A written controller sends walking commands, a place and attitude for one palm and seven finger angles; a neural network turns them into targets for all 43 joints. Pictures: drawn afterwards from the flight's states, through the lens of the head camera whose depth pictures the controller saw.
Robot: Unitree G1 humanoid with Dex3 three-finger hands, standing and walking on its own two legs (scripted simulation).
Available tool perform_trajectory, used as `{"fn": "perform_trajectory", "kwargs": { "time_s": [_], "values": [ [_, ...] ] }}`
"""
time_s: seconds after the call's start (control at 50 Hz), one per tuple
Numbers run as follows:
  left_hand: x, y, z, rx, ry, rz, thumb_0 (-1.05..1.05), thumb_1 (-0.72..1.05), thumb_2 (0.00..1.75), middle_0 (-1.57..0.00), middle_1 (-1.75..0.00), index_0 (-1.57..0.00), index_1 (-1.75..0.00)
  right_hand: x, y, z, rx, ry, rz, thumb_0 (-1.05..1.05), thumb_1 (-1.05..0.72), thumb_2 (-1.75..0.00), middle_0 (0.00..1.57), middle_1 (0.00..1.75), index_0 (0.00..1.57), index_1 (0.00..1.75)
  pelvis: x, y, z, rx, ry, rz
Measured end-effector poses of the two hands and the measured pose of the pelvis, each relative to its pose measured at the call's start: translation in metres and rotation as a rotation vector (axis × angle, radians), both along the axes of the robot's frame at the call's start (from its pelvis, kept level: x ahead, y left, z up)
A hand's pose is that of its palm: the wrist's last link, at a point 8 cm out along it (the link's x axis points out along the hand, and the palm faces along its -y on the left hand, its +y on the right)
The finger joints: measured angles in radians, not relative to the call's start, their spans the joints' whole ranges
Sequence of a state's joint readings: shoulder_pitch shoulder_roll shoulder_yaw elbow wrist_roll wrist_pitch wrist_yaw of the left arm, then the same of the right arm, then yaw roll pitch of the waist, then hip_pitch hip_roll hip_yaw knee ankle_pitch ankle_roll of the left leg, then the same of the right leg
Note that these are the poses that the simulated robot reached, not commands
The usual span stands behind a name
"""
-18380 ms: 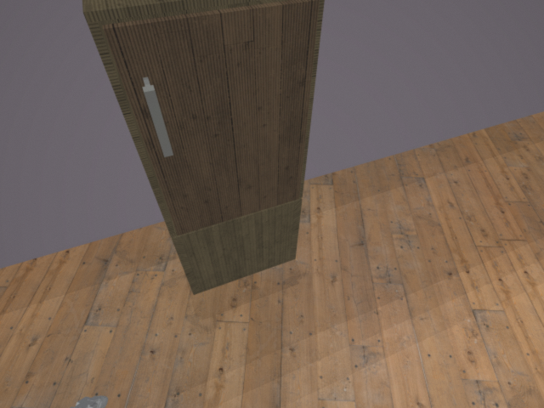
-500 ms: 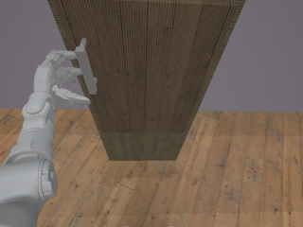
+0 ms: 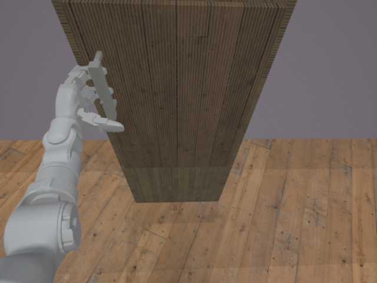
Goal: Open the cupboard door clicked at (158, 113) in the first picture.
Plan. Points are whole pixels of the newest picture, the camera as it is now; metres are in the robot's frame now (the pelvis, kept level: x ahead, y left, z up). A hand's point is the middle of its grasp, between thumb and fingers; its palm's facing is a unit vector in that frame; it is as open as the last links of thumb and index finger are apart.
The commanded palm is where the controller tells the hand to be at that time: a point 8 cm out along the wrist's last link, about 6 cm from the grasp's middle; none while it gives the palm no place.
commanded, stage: slide the fingers in behind the handle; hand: left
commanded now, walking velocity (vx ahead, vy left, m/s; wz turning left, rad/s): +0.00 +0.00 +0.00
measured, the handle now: (105, 87) +0.52 +0.17 +0.11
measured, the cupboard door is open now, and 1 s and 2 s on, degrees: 0 0 21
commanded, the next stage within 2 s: close the thumb around the handle in 0.56 s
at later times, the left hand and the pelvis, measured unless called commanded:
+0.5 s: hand (109, 101) +0.47 +0.16 +0.12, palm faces +0.01 -1.00 +0.01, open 13.9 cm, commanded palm +0.44 +0.21 +0.11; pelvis +0.00 +0.00 +0.00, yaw +0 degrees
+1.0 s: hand (110, 102) +0.47 +0.15 +0.12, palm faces +0.02 -1.00 +0.00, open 10.6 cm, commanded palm +0.44 +0.21 +0.11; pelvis +0.00 +0.00 +0.00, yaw +0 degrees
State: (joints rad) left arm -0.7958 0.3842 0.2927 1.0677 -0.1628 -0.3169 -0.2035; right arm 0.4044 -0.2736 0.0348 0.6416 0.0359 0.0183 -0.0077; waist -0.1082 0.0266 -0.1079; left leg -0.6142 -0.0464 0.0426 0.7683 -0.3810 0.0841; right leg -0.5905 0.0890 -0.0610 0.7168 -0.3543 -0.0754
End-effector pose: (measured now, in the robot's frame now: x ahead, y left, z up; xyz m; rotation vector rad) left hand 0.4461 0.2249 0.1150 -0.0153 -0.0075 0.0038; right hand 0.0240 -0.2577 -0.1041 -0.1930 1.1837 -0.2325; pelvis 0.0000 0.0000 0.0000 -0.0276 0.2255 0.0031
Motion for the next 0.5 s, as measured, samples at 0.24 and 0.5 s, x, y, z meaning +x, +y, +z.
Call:
{"fn": "perform_trajectory", "kwargs": {
  "time_s": [0.24, 0.5],
  "values": [
    [-0.001, -0.008, -0.003, 0.000, 0.006, 0.006, -0.02, -0.50, 0.30, -0.30, -1.20, -0.30, -1.20, 0.007, -0.001, 0.000, -0.004, -0.024, 0.016, 0.01, -0.91, -0.89, 0.20, 0.30, 0.21, 0.30, -0.004, -0.001, -0.001, 0.000, -0.004, 0.008],
    [0.003, -0.014, 0.000, 0.008, -0.003, 0.009, -0.02, -0.50, 0.30, -0.31, -1.20, -0.30, -1.20, 0.002, -0.003, 0.000, 0.000, -0.019, 0.003, 0.01, -0.91, -0.89, 0.20, 0.30, 0.21, 0.30, -0.002, -0.002, -0.001, 0.004, 0.001, -0.001]
  ]
}}
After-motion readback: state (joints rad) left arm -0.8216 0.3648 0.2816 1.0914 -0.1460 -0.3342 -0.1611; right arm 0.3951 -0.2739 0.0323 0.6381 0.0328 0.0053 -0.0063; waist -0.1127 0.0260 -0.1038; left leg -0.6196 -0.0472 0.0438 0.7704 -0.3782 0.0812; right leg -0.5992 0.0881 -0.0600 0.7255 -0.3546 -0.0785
